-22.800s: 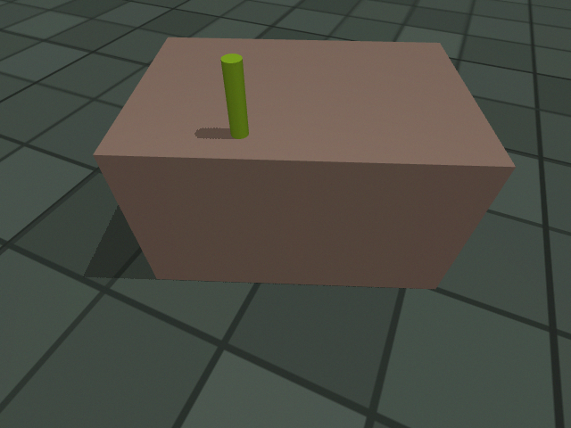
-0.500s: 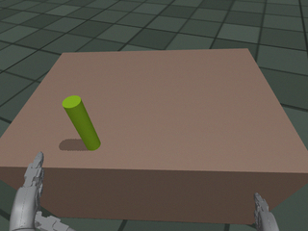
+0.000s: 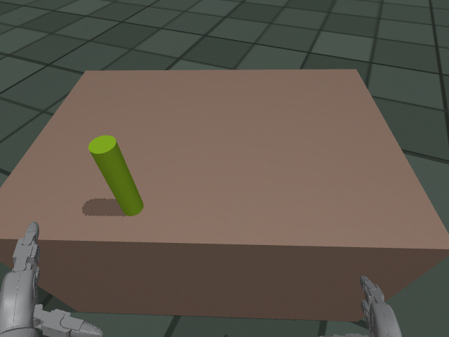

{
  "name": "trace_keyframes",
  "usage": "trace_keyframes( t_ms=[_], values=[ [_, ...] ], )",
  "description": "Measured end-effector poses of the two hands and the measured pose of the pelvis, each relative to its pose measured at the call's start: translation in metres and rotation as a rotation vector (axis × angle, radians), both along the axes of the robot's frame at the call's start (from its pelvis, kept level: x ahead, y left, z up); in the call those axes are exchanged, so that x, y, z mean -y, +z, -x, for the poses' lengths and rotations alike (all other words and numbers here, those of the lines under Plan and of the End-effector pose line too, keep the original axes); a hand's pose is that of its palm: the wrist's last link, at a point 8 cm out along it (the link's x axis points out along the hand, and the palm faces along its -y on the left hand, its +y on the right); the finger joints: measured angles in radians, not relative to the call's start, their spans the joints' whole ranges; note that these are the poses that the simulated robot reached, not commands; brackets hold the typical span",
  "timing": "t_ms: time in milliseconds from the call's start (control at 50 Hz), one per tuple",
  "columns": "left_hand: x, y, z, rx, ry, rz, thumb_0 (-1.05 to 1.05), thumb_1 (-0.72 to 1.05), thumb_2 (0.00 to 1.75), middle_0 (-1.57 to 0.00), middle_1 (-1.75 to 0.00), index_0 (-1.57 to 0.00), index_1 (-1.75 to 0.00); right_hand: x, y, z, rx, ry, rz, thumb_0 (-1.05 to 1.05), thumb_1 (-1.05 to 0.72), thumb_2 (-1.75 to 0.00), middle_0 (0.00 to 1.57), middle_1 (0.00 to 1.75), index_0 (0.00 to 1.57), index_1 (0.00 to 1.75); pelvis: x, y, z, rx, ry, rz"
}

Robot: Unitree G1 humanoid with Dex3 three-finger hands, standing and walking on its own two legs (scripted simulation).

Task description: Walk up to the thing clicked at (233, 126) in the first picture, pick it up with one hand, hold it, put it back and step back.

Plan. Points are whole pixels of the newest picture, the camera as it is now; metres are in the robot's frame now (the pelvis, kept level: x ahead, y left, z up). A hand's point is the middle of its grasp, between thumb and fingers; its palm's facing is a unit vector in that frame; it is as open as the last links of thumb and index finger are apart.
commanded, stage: home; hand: left
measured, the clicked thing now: (119, 179) +0.43 +0.27 +0.00
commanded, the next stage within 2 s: none
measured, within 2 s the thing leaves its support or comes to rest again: neither
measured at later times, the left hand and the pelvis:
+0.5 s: hand (144, 305) +0.19 +0.18 -0.09, palm faces +0.09 -0.98 -0.20, open 17.3 cm; pelvis +0.01 +0.01 +0.01, yaw -1 degrees
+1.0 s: hand out of the picture +0.13 +0.24 -0.12, palm faces -0.07 -0.93 -0.37, open 17.5 cm; pelvis +0.01 +0.01 +0.01, yaw +0 degrees
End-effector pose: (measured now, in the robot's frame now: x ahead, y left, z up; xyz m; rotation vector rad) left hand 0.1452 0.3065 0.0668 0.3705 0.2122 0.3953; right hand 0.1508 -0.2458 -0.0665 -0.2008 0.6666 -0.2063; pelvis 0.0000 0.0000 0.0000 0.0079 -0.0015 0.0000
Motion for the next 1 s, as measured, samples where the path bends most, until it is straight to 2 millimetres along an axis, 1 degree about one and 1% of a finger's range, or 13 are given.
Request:
trace_keyframes(
  t_ms=[40, 100, 160, 260, 320, 380, 440, 540, 680, 780, 820, 880, 1000],
  values=[
    [0.005, -0.009, -0.002, -0.018, -0.012, 0.029, -0.01, -0.53, 0.06, -0.06, -0.06, -0.07, -0.05, -0.012, 0.002, -0.005, 0.011, 0.025, -0.021, -0.01, 0.13, -0.35, 0.12, 0.16, 0.12, 0.16, -0.001, 0.001, -0.001, 0.001, -0.001, 0.001],
    [0.015, -0.030, -0.003, -0.080, -0.028, 0.088, -0.01, -0.53, 0.06, -0.06, -0.06, -0.07, -0.05, -0.028, 0.004, -0.012, 0.023, 0.057, -0.049, -0.01, -0.07, -0.47, 0.14, 0.19, 0.14, 0.18, -0.003, 0.002, -0.003, -0.002, -0.001, 0.003],
    [0.028, -0.056, -0.001, -0.168, -0.043, 0.158, -0.01, -0.54, 0.06, -0.05, -0.05, -0.06, -0.05, -0.036, 0.003, -0.015, 0.019, 0.065, -0.062, -0.01, -0.28, -0.59, 0.16, 0.22, 0.16, 0.21, -0.006, 0.003, -0.005, -0.008, 0.001, 0.004],
    [0.053, -0.098, -0.001, -0.327, -0.079, 0.262, -0.01, -0.54, 0.06, -0.05, -0.05, -0.06, -0.05, -0.032, 0.001, -0.013, -0.020, 0.047, -0.038, 0.00, -0.61, -0.76, 0.18, 0.26, 0.19, 0.26, -0.010, 0.004, -0.008, -0.017, 0.000, 0.006],
    [0.067, -0.118, -0.006, -0.396, -0.110, 0.300, -0.01, -0.54, 0.06, -0.05, -0.05, -0.06, -0.05, -0.027, 0.002, -0.012, -0.038, 0.038, -0.015, 0.00, -0.73, -0.82, 0.19, 0.28, 0.20, 0.28, -0.010, 0.004, -0.009, -0.022, -0.003, 0.007],
    [0.077, -0.131, -0.013, -0.444, -0.136, 0.322, -0.01, -0.54, 0.06, -0.05, -0.05, -0.06, -0.05, -0.025, 0.003, -0.010, -0.050, 0.031, 0.000, 0.01, -0.81, -0.86, 0.20, 0.29, 0.20, 0.29, -0.009, 0.004, -0.010, -0.026, -0.007, 0.008],
    [0.081, -0.135, -0.022, -0.462, -0.144, 0.326, -0.01, -0.53, 0.06, -0.06, -0.05, -0.06, -0.05, -0.024, 0.003, -0.010, -0.062, 0.030, 0.003, 0.01, -0.85, -0.88, 0.20, 0.30, 0.20, 0.29, -0.009, 0.005, -0.012, -0.023, -0.011, 0.011],
    [0.075, -0.126, -0.031, -0.429, -0.118, 0.295, -0.01, -0.52, 0.06, -0.06, -0.05, -0.06, -0.05, -0.019, -0.007, -0.002, -0.124, 0.018, 0.002, 0.01, -0.89, -0.90, 0.20, 0.30, 0.21, 0.30, -0.008, 0.006, -0.015, -0.015, -0.013, 0.015],
    [0.073, -0.127, -0.027, -0.467, -0.105, 0.272, -0.01, -0.52, 0.06, -0.05, -0.05, -0.06, -0.05, -0.015, -0.019, 0.009, -0.192, 0.002, -0.012, 0.01, -0.90, -0.90, 0.20, 0.30, 0.21, 0.30, -0.009, 0.007, -0.017, -0.014, -0.013, 0.013],
    [0.076, -0.128, -0.026, -0.478, -0.099, 0.274, -0.01, -0.52, 0.07, -0.05, -0.05, -0.06, -0.05, -0.014, -0.021, 0.012, -0.208, 0.002, -0.013, 0.01, -0.90, -0.90, 0.20, 0.30, 0.21, 0.30, -0.007, 0.007, -0.015, -0.009, -0.014, 0.011],
    [0.075, -0.132, -0.025, -0.517, -0.145, 0.234, -0.01, -0.52, 0.06, -0.05, -0.05, -0.06, -0.05, -0.011, -0.023, 0.013, -0.228, 0.042, 0.004, 0.01, -0.90, -0.90, 0.20, 0.30, 0.21, 0.30, -0.007, 0.007, -0.014, -0.007, -0.013, 0.010],
    [0.061, -0.141, -0.015, -0.618, -0.180, 0.183, 0.00, -0.53, 0.06, -0.05, -0.05, -0.06, -0.05, 0.000, -0.027, 0.018, -0.269, 0.060, 0.012, 0.01, -0.90, -0.90, 0.21, 0.31, 0.21, 0.30, -0.006, 0.006, -0.013, 0.005, -0.011, 0.008],
    [0.023, -0.149, 0.020, -0.779, -0.104, 0.137, 0.00, -0.55, 0.04, -0.05, -0.05, -0.06, -0.05, 0.028, -0.031, 0.042, -0.365, 0.030, 0.039, 0.01, -0.90, -0.90, 0.21, 0.31, 0.21, 0.30, -0.005, 0.010, -0.013, 0.026, -0.007, 0.005]
  ],
)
